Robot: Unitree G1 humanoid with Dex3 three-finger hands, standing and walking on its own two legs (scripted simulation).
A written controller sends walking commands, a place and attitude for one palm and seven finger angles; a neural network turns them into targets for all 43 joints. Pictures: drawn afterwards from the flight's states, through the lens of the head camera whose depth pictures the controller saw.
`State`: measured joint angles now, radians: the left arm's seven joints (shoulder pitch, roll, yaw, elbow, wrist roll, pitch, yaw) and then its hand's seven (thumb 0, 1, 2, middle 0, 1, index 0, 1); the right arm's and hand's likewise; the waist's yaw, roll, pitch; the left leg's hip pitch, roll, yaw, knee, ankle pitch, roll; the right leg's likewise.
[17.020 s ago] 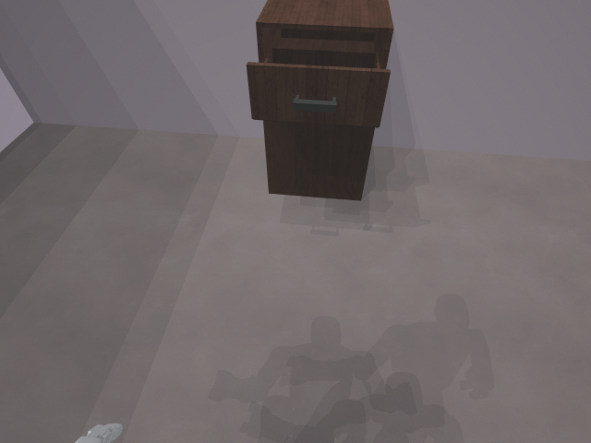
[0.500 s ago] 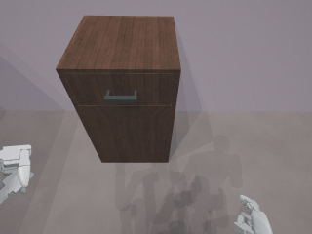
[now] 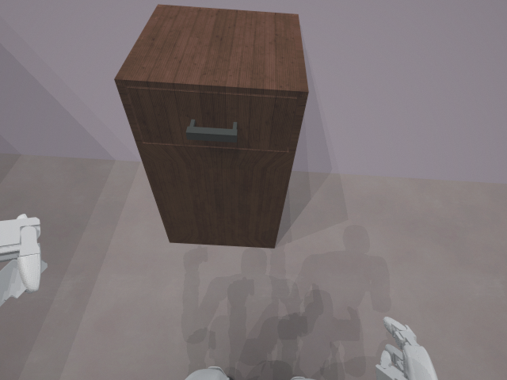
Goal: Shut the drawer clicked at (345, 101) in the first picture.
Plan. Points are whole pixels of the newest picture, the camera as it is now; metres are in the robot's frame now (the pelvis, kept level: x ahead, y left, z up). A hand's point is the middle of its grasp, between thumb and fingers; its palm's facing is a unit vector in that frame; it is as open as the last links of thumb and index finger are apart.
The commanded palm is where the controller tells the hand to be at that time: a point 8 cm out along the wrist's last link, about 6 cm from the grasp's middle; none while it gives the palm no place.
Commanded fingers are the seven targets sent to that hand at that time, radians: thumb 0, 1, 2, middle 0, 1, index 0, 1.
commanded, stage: step back with the hand held close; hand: left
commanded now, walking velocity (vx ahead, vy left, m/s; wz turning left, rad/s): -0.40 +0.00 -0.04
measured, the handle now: (213, 129) +0.70 +0.14 -0.06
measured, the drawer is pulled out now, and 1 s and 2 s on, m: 0.00 0.00 0.00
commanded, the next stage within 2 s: stop stepping back and stand still in 0.58 s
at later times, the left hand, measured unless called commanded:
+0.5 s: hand out of the picture +0.15 +0.26 +0.19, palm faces +0.37 -0.81 -0.45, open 3.3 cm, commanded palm +0.08 +0.29 +0.19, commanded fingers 0.00 0.90 0.90 -1.40 -1.60 -1.40 -1.60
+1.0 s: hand out of the picture +0.07 +0.23 +0.17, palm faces +0.33 -0.84 -0.43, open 3.2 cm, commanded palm +0.02 +0.27 +0.19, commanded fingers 0.00 0.90 0.90 -1.40 -1.60 -1.40 -1.60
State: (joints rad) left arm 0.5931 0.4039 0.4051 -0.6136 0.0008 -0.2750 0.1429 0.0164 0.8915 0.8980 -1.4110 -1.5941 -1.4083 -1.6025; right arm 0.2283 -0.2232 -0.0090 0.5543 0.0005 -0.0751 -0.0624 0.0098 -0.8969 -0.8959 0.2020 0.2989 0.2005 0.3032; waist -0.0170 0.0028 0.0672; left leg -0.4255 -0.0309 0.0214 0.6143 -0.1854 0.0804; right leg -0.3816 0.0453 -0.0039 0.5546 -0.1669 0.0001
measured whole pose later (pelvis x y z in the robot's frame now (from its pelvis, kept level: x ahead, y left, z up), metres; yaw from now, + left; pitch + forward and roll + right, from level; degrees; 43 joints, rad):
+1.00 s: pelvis -0.14 +0.00 +0.00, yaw -6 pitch +1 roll +1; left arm 0.61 0.38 0.40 -0.50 -0.04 -0.24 0.15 0.01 0.89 0.90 -1.41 -1.59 -1.41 -1.60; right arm 0.31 -0.26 -0.05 0.70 0.03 -0.09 -0.09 0.01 -0.90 -0.90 0.20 0.30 0.20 0.30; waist -0.01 -0.03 -0.06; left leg -0.33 -0.01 0.06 0.55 -0.26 0.03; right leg -0.12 -0.05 -0.03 0.55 -0.43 0.02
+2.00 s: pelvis -0.22 +0.02 +0.01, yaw -4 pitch -1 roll -1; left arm 0.40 0.25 0.02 1.06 0.02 0.03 0.01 0.01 0.91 0.90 -0.72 -0.89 -0.72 -0.90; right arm 0.29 -0.20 -0.02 1.04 -0.01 0.04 -0.02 0.01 -0.90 -0.90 0.20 0.30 0.20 0.30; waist 0.01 0.00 0.07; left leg -0.33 -0.02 -0.01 0.47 -0.12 0.04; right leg -0.15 -0.02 -0.08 0.45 -0.29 0.00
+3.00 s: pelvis -0.19 -0.02 +0.01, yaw -6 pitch -2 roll +0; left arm 0.33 0.11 0.01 1.15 0.01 -0.01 0.04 0.01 0.91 0.90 -0.20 -0.29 -0.20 -0.30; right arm 0.27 -0.12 -0.03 1.16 -0.01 0.01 -0.04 0.00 -0.91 -0.90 0.20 0.30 0.20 0.30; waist -0.01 0.01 0.06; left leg -0.26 0.01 -0.01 0.46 -0.17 -0.01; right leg -0.07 0.02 -0.06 0.43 -0.33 -0.03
